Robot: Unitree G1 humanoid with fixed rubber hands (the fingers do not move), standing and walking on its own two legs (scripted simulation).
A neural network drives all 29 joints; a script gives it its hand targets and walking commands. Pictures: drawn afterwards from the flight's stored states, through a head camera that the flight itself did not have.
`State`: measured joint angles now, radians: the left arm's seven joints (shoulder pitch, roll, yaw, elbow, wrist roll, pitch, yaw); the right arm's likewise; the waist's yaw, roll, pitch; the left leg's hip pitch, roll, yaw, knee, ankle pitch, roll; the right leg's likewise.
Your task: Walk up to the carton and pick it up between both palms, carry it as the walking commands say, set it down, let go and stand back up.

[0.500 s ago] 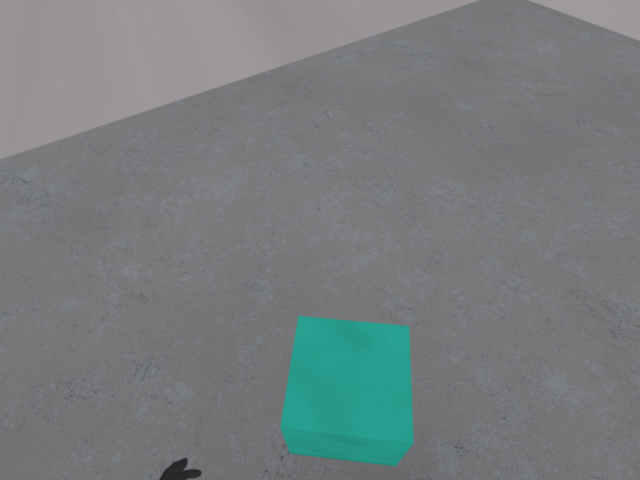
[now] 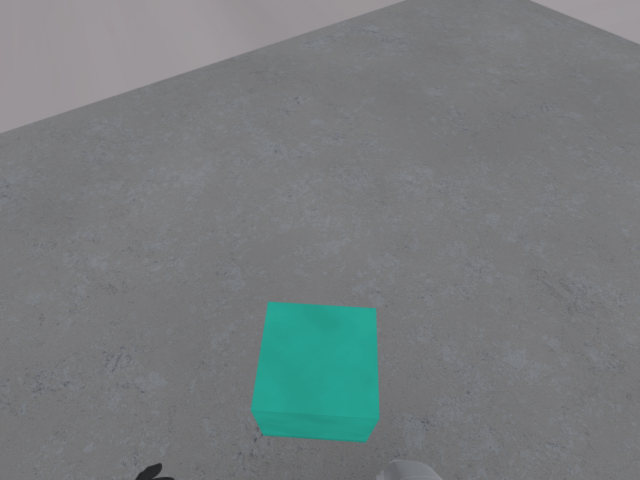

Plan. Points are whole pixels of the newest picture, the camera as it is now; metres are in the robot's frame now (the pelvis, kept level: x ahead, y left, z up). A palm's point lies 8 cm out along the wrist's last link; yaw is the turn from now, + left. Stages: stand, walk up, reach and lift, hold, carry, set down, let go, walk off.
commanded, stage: walk up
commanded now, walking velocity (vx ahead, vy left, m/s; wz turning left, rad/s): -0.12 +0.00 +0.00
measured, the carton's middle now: (318, 373) +0.44 +0.02 -0.63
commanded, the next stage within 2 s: none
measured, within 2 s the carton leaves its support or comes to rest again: neither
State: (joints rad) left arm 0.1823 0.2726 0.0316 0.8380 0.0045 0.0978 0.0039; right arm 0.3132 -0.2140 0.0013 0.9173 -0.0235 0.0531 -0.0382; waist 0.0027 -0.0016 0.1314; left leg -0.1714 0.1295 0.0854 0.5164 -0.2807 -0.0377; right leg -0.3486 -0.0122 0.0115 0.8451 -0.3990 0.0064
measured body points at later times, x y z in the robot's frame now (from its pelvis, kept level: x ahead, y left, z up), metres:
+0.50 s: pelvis -0.08 -0.01 +0.00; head -0.05 +0.02 +0.45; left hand -0.04 +0.24 -0.15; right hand -0.01 -0.26 -0.13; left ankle -0.07 +0.08 -0.74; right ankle -0.04 -0.15 -0.72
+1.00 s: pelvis -0.01 -0.02 +0.00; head +0.00 -0.04 +0.44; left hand -0.03 +0.24 -0.13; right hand +0.04 -0.26 -0.16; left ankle +0.06 +0.11 -0.68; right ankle -0.15 -0.14 -0.74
